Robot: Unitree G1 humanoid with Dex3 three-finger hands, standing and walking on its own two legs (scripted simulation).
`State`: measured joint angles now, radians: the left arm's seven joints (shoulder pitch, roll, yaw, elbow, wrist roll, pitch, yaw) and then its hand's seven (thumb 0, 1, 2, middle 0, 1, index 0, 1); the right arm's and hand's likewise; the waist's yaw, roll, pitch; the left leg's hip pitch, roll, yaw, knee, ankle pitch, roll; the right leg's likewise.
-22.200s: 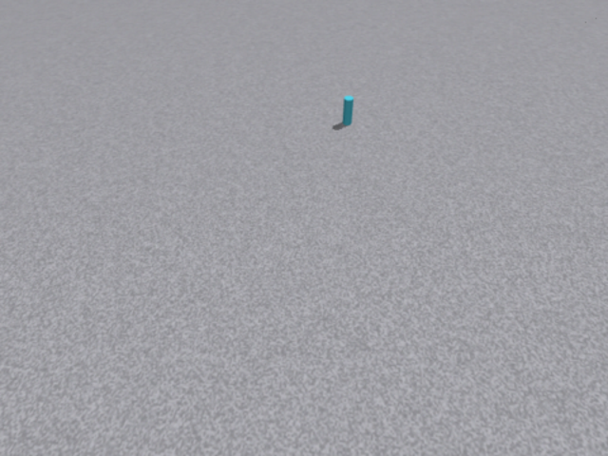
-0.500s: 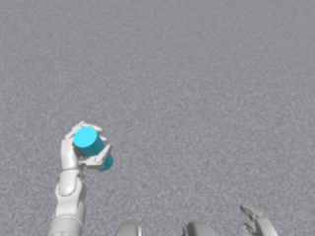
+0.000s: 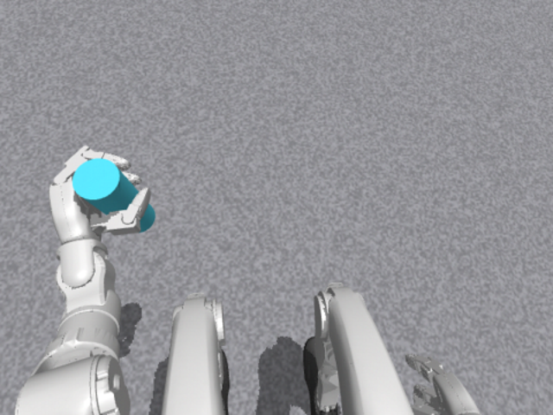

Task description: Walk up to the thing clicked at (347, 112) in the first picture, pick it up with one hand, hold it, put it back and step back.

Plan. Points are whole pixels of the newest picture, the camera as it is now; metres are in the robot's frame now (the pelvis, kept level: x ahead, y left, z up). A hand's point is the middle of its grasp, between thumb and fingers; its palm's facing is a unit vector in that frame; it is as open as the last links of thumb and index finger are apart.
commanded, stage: crouch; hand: left
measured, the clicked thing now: (120, 201) +0.43 +0.23 -0.06
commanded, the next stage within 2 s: lower in 1.10 s
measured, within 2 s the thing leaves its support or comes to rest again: neither
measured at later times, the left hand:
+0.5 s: hand (145, 211) +0.46 +0.23 -0.20, palm faces +0.21 -0.98 -0.01, open 7.6 cm
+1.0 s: hand (154, 218) +0.47 +0.24 -0.27, palm faces +0.20 -0.98 -0.01, open 7.6 cm
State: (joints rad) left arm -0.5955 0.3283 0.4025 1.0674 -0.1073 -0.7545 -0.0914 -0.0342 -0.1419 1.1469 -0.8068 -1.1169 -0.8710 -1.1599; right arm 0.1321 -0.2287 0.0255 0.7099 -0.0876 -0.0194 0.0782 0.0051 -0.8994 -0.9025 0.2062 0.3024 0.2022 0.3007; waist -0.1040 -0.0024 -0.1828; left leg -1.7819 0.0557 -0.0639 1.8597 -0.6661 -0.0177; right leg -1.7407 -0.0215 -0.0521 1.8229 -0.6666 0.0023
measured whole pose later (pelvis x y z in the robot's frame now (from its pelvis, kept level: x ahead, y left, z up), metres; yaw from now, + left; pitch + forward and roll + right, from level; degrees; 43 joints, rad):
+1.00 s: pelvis -0.03 +0.01 -0.19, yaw -7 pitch +27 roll -10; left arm -0.77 0.62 0.56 1.22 -0.06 -0.79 -0.13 -0.03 -0.15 1.15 -0.82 -1.11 -0.88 -1.15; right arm 0.05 -0.31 0.20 0.69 -0.20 0.04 0.11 0.00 -0.90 -0.90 0.21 0.30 0.20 0.30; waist -0.23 -0.08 0.06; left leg -2.28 0.03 -0.21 2.48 -0.69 -0.02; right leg -2.18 0.00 -0.13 2.36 -0.67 0.03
